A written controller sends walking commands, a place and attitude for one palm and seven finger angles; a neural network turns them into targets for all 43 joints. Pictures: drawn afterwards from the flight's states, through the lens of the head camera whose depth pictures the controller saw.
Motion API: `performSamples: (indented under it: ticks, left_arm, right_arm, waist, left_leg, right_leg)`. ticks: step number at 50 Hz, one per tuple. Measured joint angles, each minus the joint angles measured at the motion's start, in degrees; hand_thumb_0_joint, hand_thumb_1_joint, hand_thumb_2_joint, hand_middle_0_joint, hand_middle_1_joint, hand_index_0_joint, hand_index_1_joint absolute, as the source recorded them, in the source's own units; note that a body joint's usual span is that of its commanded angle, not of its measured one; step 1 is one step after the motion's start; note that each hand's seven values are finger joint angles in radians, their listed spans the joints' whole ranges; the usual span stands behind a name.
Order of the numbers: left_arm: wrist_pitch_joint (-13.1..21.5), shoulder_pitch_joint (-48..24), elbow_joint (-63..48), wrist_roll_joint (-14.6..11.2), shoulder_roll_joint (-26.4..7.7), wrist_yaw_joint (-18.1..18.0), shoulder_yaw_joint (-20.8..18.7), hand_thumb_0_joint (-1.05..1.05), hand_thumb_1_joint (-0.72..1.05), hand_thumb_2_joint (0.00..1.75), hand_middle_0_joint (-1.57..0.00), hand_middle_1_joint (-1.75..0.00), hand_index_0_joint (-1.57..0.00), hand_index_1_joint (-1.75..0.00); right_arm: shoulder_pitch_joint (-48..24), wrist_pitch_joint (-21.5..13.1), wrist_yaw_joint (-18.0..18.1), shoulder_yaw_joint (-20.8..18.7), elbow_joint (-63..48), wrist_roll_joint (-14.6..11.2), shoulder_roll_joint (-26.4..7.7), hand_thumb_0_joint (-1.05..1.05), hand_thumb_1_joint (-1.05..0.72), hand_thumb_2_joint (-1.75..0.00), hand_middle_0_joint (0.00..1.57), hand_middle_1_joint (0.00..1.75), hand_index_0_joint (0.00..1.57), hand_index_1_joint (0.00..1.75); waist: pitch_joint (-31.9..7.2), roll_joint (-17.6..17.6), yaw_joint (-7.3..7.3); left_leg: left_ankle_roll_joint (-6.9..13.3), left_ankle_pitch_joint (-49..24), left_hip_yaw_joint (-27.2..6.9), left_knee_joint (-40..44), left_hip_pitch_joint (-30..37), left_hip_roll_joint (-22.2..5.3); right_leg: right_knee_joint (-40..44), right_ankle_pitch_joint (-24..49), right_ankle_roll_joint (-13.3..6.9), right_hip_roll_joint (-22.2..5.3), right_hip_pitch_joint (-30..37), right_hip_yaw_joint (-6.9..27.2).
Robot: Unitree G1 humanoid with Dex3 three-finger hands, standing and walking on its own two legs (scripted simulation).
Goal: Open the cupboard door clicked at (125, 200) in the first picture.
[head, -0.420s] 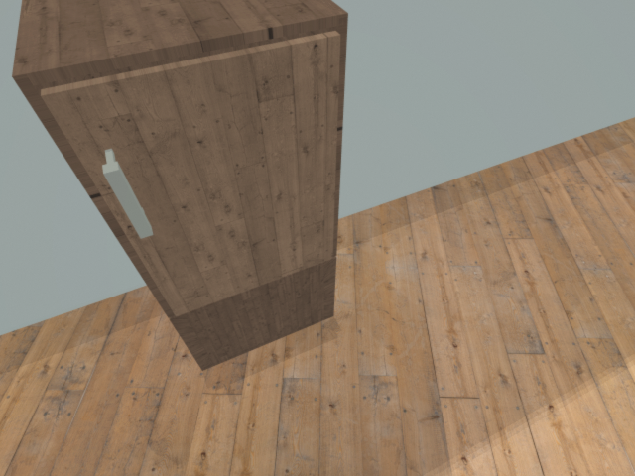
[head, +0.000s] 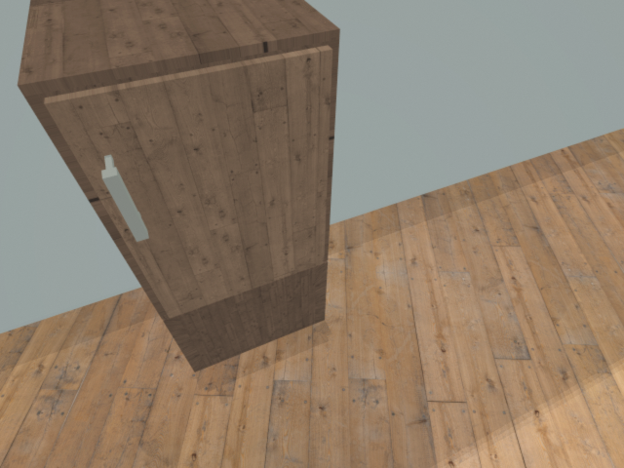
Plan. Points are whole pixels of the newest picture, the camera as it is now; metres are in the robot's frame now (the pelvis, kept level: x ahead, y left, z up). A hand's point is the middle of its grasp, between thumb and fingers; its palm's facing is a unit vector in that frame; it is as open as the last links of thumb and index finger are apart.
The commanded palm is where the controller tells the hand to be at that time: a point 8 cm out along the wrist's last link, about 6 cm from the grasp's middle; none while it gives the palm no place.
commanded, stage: stand and wait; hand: left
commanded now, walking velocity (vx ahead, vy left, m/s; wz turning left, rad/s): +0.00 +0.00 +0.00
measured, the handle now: (125, 199) +0.50 +0.34 +0.04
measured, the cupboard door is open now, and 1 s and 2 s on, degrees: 0 0 0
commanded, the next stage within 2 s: look at it before walking up in 0.60 s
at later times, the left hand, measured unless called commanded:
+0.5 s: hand out of the picture +0.02 +0.19 -0.17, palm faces +0.01 -0.97 -0.24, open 7.3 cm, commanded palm none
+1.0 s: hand out of the picture -0.02 +0.19 -0.18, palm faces +0.02 -0.98 -0.19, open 7.3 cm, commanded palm none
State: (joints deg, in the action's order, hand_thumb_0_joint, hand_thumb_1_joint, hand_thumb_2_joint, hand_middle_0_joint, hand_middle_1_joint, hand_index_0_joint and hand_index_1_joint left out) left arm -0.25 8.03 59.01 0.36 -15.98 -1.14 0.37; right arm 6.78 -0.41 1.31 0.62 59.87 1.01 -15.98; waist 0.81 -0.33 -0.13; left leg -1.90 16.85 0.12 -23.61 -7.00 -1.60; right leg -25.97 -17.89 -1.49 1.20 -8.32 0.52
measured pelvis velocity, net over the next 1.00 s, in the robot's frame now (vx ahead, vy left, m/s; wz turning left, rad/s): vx -0.02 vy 0.01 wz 0.00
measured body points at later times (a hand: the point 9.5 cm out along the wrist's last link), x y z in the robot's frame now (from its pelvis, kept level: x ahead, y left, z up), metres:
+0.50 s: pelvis -0.01 +0.00 +0.00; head +0.00 +0.00 +0.45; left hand +0.02 +0.25 -0.15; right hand +0.01 -0.24 -0.16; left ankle -0.05 +0.14 -0.74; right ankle -0.05 -0.10 -0.74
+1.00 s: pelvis -0.02 +0.01 +0.00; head -0.01 +0.02 +0.45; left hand -0.02 +0.24 -0.16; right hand -0.02 -0.21 -0.16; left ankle -0.05 +0.14 -0.74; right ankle -0.05 -0.10 -0.74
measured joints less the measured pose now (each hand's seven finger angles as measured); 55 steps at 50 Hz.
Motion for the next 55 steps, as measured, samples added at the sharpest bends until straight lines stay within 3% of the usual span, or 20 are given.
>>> performSamples:
  ticks: [13,36,55]
  left_arm:
    - [-0.24,3.28,3.43,-0.22,1.49,-0.31,-0.24,0.01,0.91,0.9,-0.2,-0.3,-0.21,-0.3]
    - [0.21,6.13,4.89,-0.11,6.15,-0.81,0.03,0.01,0.91,0.9,-0.2,-0.3,-0.2,-0.3]
    - [0.21,7.64,5.67,-0.03,6.6,-0.97,-0.27,0.0,0.91,0.9,-0.2,-0.3,-0.2,-0.29]
  right_arm:
    - [3.8,0.33,0.38,0.04,3.93,-0.28,1.45,0.01,-0.9,-0.9,0.2,0.3,0.2,0.3]
    - [7.37,-0.29,0.65,0.0,5.99,-0.44,6.9,0.0,-0.91,-0.9,0.2,0.3,0.2,0.3]
    - [8.37,-0.65,0.96,-0.27,6.19,-0.5,7.39,0.0,-0.91,-0.9,0.2,0.3,0.2,0.3]
  waist:
    - [0.82,0.12,-0.04]
    - [0.19,0.77,-0.16]
    - [0.44,1.07,0.07]
  left_leg:
    - [-0.18,-0.83,-0.12,1.0,0.73,-0.35]
    - [0.38,-1.42,-0.02,0.19,-0.52,0.04]
    - [1.16,-1.31,0.25,-0.4,-1.14,0.75]
  right_leg:
    - [1.57,1.13,-0.15,0.33,1.0,-0.14]
    - [1.55,2.14,0.42,-0.07,0.12,-0.04]
    - [1.23,2.17,1.18,-0.79,-0.39,0.22]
